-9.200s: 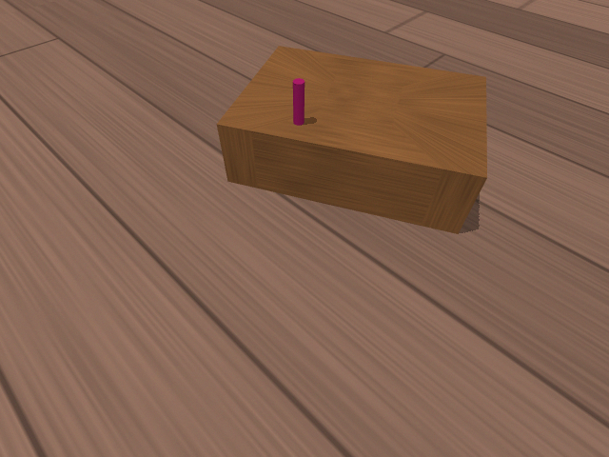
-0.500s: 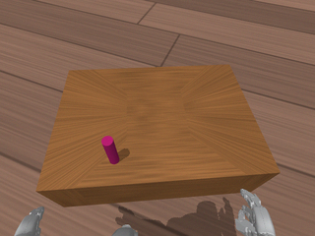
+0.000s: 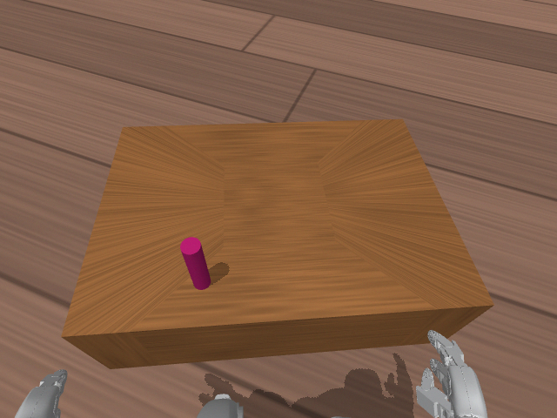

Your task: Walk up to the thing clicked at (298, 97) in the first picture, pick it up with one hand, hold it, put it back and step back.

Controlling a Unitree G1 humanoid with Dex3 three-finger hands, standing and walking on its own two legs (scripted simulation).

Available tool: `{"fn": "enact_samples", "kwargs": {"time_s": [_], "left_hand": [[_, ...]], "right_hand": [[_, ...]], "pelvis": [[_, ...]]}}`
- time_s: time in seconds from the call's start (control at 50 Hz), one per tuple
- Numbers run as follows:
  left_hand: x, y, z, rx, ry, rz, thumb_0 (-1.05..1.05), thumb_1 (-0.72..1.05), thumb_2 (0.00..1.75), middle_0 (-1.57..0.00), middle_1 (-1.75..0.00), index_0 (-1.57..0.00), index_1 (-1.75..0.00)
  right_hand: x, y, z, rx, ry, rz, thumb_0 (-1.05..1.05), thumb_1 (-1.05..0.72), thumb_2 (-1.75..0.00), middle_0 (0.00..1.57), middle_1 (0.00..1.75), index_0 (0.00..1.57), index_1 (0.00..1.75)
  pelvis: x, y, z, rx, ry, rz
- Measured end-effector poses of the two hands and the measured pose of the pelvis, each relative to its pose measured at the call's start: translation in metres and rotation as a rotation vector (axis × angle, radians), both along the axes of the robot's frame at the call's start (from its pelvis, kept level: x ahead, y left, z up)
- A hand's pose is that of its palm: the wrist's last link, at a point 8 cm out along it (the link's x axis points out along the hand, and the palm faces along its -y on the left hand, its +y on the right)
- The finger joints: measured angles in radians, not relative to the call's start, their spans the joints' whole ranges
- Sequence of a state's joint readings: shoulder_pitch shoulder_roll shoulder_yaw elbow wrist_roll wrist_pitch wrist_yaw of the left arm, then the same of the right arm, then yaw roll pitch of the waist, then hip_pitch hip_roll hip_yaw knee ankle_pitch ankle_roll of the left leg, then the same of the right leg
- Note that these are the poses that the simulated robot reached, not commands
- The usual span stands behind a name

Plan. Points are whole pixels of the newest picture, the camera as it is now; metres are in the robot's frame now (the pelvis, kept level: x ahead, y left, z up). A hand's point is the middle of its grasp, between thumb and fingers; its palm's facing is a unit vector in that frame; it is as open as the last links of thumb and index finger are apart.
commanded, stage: go down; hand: left
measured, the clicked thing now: (196, 265) +0.49 +0.19 -0.29
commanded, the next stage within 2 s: none
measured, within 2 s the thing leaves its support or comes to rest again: neither
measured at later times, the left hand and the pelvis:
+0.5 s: hand out of the picture +0.15 +0.27 -0.08, palm faces +0.10 -0.94 -0.34, open 17.6 cm; pelvis +0.00 +0.00 +0.00, yaw +0 degrees
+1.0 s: hand (69, 371) +0.21 +0.30 -0.06, palm faces +0.17 -0.94 -0.29, open 17.6 cm; pelvis -0.01 -0.01 +0.00, yaw +0 degrees
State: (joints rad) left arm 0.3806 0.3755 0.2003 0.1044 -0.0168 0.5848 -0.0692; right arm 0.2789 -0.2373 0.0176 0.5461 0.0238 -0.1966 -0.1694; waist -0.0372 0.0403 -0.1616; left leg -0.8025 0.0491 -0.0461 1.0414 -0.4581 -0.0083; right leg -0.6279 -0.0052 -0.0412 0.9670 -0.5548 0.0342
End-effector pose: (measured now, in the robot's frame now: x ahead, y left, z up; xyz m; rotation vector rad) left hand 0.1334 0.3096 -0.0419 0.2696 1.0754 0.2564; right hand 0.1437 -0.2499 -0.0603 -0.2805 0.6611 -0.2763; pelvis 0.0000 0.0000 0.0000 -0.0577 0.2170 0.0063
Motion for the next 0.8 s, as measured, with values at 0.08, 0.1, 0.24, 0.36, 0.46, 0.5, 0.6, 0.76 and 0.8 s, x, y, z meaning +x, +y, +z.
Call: {"fn": "enact_samples", "kwargs": {"time_s": [0.08, 0.1, 0.24, 0.36, 0.46, 0.5, 0.6, 0.76, 0.8], "left_hand": [[-0.003, 0.001, 0.0, 0.0, -0.006, 0.003, -0.01, -0.53, 0.04, -0.07, -0.03, -0.07, -0.04], [-0.003, 0.001, 0.0, 0.001, -0.007, 0.004, -0.01, -0.53, 0.04, -0.07, -0.03, -0.07, -0.04], [-0.006, 0.002, 0.001, 0.003, -0.012, 0.006, -0.01, -0.56, 0.03, -0.07, -0.03, -0.07, -0.04], [-0.006, 0.003, 0.001, 0.002, -0.015, 0.009, -0.01, -0.58, 0.03, -0.07, -0.03, -0.07, -0.04], [-0.004, 0.005, 0.002, 0.002, -0.028, 0.015, -0.01, -0.59, 0.04, -0.07, -0.04, -0.07, -0.05], [-0.003, 0.006, 0.002, 0.001, -0.032, 0.016, -0.01, -0.59, 0.04, -0.08, -0.04, -0.07, -0.05], [-0.003, 0.008, 0.002, -0.005, -0.027, 0.015, -0.01, -0.59, 0.05, -0.08, -0.04, -0.07, -0.06], [0.0, 0.011, 0.003, -0.011, -0.046, 0.018, -0.01, -0.59, 0.05, -0.08, -0.05, -0.06, -0.06], [0.002, 0.012, 0.003, -0.012, -0.053, 0.02, -0.01, -0.59, 0.05, -0.08, -0.05, -0.06, -0.07]], "right_hand": [[-0.003, 0.001, 0.0, -0.002, -0.007, -0.002, 0.01, -0.87, -0.89, 0.21, 0.3, 0.21, 0.3], [-0.004, 0.002, 0.0, -0.003, -0.007, -0.002, 0.01, -0.87, -0.89, 0.21, 0.3, 0.21, 0.3], [-0.007, 0.004, -0.002, -0.003, -0.007, -0.002, 0.01, -0.87, -0.89, 0.21, 0.3, 0.21, 0.3], [-0.008, 0.004, -0.003, -0.003, -0.006, -0.003, 0.01, -0.87, -0.89, 0.21, 0.3, 0.21, 0.3], [-0.007, 0.003, -0.003, -0.008, -0.007, -0.005, 0.01, -0.88, -0.89, 0.21, 0.3, 0.21, 0.3], [-0.006, 0.002, -0.002, -0.01, -0.007, -0.005, 0.01, -0.88, -0.89, 0.21, 0.3, 0.21, 0.3], [-0.005, 0.0, -0.001, -0.014, -0.009, -0.007, 0.01, -0.89, -0.9, 0.21, 0.3, 0.21, 0.3], [-0.004, -0.003, -0.001, -0.019, -0.005, -0.006, 0.01, -0.9, -0.9, 0.21, 0.3, 0.21, 0.3], [-0.004, -0.003, -0.001, -0.022, -0.001, -0.003, 0.01, -0.9, -0.9, 0.21, 0.3, 0.21, 0.3]], "pelvis": [[-0.002, 0.001, 0.0, -0.001, -0.001, 0.001], [-0.003, 0.001, 0.0, -0.001, -0.002, 0.001], [-0.005, 0.001, -0.001, -0.002, -0.002, 0.002], [-0.004, 0.001, -0.001, -0.002, -0.002, 0.0], [-0.004, 0.0, -0.001, -0.002, -0.002, 0.001], [-0.004, 0.0, -0.001, -0.002, -0.002, 0.001], [-0.002, -0.001, 0.0, 0.0, 0.0, 0.0], [-0.001, -0.002, 0.0, 0.001, 0.003, 0.0], [-0.001, -0.003, 0.0, 0.001, 0.003, 0.001]]}}
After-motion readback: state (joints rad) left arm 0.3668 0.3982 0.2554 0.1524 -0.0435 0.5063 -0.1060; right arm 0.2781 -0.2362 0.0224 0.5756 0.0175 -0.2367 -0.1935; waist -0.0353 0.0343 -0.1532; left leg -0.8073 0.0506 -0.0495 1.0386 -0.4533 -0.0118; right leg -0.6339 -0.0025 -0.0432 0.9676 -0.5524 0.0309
